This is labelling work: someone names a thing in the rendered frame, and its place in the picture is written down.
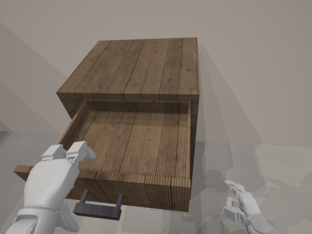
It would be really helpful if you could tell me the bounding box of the cabinet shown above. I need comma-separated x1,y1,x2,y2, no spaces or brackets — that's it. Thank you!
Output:
56,37,199,198

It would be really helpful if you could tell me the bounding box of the left robot hand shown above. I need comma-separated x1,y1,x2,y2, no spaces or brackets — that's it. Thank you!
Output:
24,141,97,232

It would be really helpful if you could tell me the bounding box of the robot right forearm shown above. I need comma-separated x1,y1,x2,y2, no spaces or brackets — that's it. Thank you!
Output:
246,214,278,234

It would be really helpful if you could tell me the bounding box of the right robot hand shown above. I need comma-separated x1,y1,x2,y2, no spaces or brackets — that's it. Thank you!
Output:
224,180,262,226

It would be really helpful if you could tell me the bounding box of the robot left forearm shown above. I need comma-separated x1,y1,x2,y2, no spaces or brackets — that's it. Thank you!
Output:
5,207,59,234

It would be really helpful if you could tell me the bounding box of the handle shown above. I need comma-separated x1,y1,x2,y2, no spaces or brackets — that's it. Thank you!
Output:
73,190,124,221

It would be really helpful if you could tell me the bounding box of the drawer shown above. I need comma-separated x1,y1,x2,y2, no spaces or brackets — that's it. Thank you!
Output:
13,99,191,212

